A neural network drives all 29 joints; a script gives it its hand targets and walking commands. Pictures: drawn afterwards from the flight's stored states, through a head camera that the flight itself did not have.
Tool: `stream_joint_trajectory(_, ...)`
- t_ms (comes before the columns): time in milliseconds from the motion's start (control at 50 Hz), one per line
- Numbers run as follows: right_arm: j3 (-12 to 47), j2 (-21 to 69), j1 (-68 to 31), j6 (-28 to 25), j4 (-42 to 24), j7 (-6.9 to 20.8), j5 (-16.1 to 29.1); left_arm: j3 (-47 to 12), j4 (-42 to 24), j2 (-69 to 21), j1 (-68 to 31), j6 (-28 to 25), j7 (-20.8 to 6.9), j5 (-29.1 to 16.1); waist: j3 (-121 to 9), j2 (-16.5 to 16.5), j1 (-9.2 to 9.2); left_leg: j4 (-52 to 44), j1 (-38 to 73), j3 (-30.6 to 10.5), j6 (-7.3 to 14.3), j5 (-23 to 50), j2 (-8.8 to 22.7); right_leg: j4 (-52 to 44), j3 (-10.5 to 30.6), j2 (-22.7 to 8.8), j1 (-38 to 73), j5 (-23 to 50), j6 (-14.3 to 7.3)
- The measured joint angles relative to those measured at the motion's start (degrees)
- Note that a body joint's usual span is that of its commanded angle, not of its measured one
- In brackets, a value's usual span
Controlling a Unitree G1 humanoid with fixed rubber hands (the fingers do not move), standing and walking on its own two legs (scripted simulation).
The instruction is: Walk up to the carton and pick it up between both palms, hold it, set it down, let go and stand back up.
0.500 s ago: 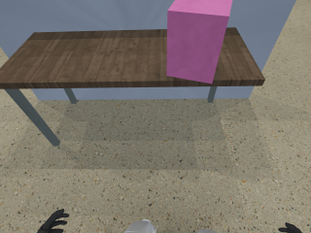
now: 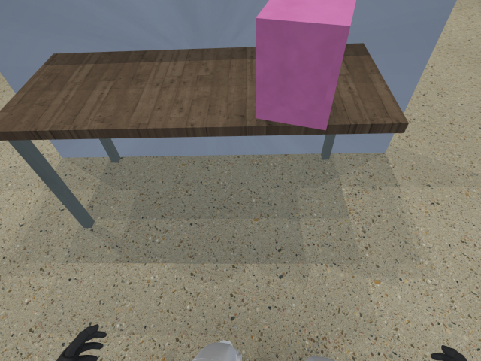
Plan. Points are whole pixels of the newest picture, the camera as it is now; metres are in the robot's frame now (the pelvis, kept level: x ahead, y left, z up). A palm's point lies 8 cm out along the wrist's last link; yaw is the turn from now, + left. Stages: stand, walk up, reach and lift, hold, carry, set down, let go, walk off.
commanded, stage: walk up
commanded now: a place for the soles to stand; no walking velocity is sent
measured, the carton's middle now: (301, 64) +0.85 -0.12 +0.06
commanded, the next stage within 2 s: none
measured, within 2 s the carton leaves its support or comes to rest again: neither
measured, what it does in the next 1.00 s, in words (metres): stands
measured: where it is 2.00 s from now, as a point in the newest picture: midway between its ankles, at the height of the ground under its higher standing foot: outside the picture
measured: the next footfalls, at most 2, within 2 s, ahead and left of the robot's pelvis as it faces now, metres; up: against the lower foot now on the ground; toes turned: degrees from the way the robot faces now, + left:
none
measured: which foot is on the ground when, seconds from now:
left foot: down 0.00-1.00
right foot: down 0.00-1.00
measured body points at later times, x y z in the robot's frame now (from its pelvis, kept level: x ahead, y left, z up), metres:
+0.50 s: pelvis +0.00 +0.01 +0.00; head +0.02 +0.01 +0.45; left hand +0.13 +0.34 -0.08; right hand +0.11 -0.32 -0.10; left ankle +0.07 +0.11 -0.69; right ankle +0.01 -0.12 -0.69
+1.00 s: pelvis +0.00 +0.02 +0.00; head +0.02 +0.01 +0.45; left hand +0.12 +0.35 -0.08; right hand +0.11 -0.31 -0.10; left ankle +0.06 +0.11 -0.69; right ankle +0.01 -0.12 -0.69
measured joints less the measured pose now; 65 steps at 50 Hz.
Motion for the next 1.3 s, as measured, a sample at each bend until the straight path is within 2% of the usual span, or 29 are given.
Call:
stream_joint_trajectory(80, 0.00, -0.01, 0.00, 0.05, 0.00, 0.00, 0.00, 0.00, 0.01, 0.03, 0.12, -0.65, 0.09, 0.00, -0.05, 0.18, 0.00, 0.77, 0.00, 0.02, 0.00, -4.83, -0.01, -0.62, 0.00, -0.01, 0.39, -0.84, -0.05)
stream_joint_trajectory(100, 0.00, -0.01, 0.00, 0.05, 0.00, 0.01, 0.00, 0.00, 0.02, 0.08, 0.12, -0.68, 0.12, 0.00, -0.05, 0.21, 0.00, 0.78, 0.00, 0.01, 0.00, -4.24, -0.01, -0.61, 0.00, -0.01, 0.43, -0.85, -0.05)
stream_joint_trajectory(140, 0.00, -0.03, 0.09, 0.05, 0.00, 0.03, 0.00, 0.00, 0.03, 0.08, 0.12, -0.62, 0.13, 0.00, -0.17, 0.33, -0.01, -0.14, 0.00, 0.01, 0.00, 1.63, 0.03, -0.07, -0.01, -0.01, 0.22, -1.12, 0.01)
stream_joint_trajectory(260, 0.00, -0.02, 0.11, 0.05, 0.00, 0.09, 0.00, 0.00, 0.02, 0.09, 0.12, 0.86, 0.13, 0.00, -0.22, 0.07, 0.00, 0.09, -0.03, 0.02, 0.08, -0.24, -0.06, 1.47, 0.02, -0.02, -0.07, -7.01, 0.02)
stream_joint_trajectory(340, 0.00, -0.02, 0.09, 0.06, 0.00, 0.09, 0.00, 0.00, 0.03, 0.09, 0.18, 0.11, 0.13, 0.00, -0.23, 0.11, 0.00, 0.09, -0.03, 0.00, 0.08, -0.05, -0.06, 0.05, 0.02, 0.01, 0.05, -0.15, 0.02)
stream_joint_trajectory(440, 0.00, -0.04, 0.09, 0.19, 0.00, 0.09, 0.00, 0.00, 0.05, 0.14, 0.36, -0.73, 0.23, 0.00, -0.30, 0.21, 0.00, 0.86, -0.03, 0.01, 0.08, -4.95, -0.08, -0.69, 0.02, -0.08, 0.46, -0.85, 0.00)
stream_joint_trajectory(500, 0.00, -0.06, 0.19, 0.19, 0.00, 0.13, 0.00, 0.00, 0.07, 0.17, 0.36, -0.60, 0.26, 0.00, -0.35, 0.34, 0.00, 0.02, -0.02, 0.01, 0.07, 1.98, -0.05, 0.06, 0.02, -0.10, 0.26, -1.25, 0.08)
stream_joint_trajectory(600, 0.00, -0.06, 0.19, 0.19, 0.00, 0.17, 0.00, 0.00, 0.06, 0.16, 0.36, 0.93, 0.26, 0.00, -0.37, 0.10, 0.00, 0.22, -0.03, 0.01, 0.20, -0.37, -0.20, 2.39, 0.02, -0.02, -0.49, -7.36, 0.08)
stream_joint_trajectory(640, 0.00, -0.06, 0.19, 0.20, 0.00, 0.17, 0.00, 0.00, 0.05, 0.17, 0.36, 0.89, 0.26, 0.00, -0.38, -0.02, 0.01, 0.21, -0.04, 0.03, 0.20, -0.31, -0.25, 1.74, 0.04, -0.03, -0.37, -7.44, 0.08)
stream_joint_trajectory(700, 0.00, -0.06, 0.17, 0.20, 0.00, 0.17, 0.00, 0.00, 0.07, 0.04, 0.41, 0.27, 0.26, 0.00, -0.37, 0.13, 0.00, 0.21, -0.03, -0.04, 0.20, -0.17, -0.26, 0.27, 0.02, 0.01, -0.31, -0.30, 0.07)
stream_joint_trajectory(720, 0.00, -0.06, 0.17, 0.26, 0.00, 0.17, 0.00, 0.00, 0.07, 0.03, 0.59, -0.11, 0.26, 0.00, -0.45, 0.19, 0.00, 0.21, -0.03, -0.04, 0.20, -0.37, -0.26, 0.25, 0.01, 0.01, -0.31, -0.09, 0.05)
stream_joint_trajectory(800, 0.00, -0.14, 0.15, 0.36, 0.00, 0.17, 0.00, 0.00, 0.08, 0.03, 0.75, -0.73, 0.35, 0.00, -0.46, 0.26, 0.00, 1.18, -0.03, -0.03, 0.20, -5.91, -0.25, -0.27, 0.02, -0.35, -0.10, -0.82, -0.11)
stream_joint_trajectory(880, 0.00, -0.23, 0.26, 0.36, 0.00, 0.24, 0.00, 0.00, 0.10, 0.03, 0.75, -0.55, 0.37, 0.00, -0.50, 0.62, 0.00, 0.33, -0.03, -0.03, 0.20, 0.71, -0.12, 0.30, 0.02, -0.50, -0.33, -1.08, 0.02)
stream_joint_trajectory(960, 0.00, -0.23, 0.26, 0.36, 0.00, 0.25, 0.00, 0.00, 0.10, 0.03, 0.75, 0.79, 0.37, 0.00, -0.51, 0.54, -0.01, 0.35, -0.03, -0.04, 0.21, -0.72, -0.28, 2.02, 0.01, -0.42, -0.77, -6.47, 0.02)
stream_joint_trajectory(1000, 0.00, -0.23, 0.26, 0.36, 0.00, 0.25, 0.00, 0.00, 0.09, 0.04, 0.75, 0.82, 0.37, 0.00, -0.51, 0.43, 0.00, 0.35, -0.05, -0.03, 0.21, -0.72, -0.33, 1.86, 0.02, -0.41, -0.77, -6.91, 0.02)
stream_joint_trajectory(1080, 0.00, -0.23, 0.19, 0.36, 0.00, 0.25, 0.00, 0.00, 0.09, 0.01, 0.82, -0.01, 0.37, 0.00, -0.52, 0.46, 0.00, 0.35, -0.05, -0.07, 0.21, -0.53, -0.37, 0.23, 0.02, -0.38, -0.62, -0.01, 0.02)
stream_joint_trajectory(1160, 0.00, -0.24, 0.17, 0.37, 0.00, 0.25, 0.00, 0.00, 0.10, 0.02, 0.94, -0.77, 0.45, 0.00, -0.53, 0.47, 0.00, 1.23, -0.05, -0.03, 0.20, -5.57, -0.39, -0.33, 0.02, -0.52, -0.27, -0.68, 0.02)
stream_joint_trajectory(1240, 0.00, -0.25, 0.29, 0.37, 0.00, 0.28, 0.00, 0.00, 0.12, 0.11, 0.93, -0.59, 0.51, 0.00, -0.58, 0.54, 0.00, 0.58, -0.04, -0.02, 0.21, 0.59, -0.37, 0.28, 0.02, -0.56, -0.37, -0.97, 0.15)
stream_joint_trajectory(1300, 0.00, -0.25, 0.30, 0.37, 0.00, 0.29, 0.00, 0.00, 0.14, 0.10, 0.93, 0.56, 0.51, 0.00, -0.58, 0.41, -0.01, 0.60, -0.04, -0.03, 0.33, -0.74, -0.47, 1.90, 0.00, -0.49, -0.89, -4.89, 0.15)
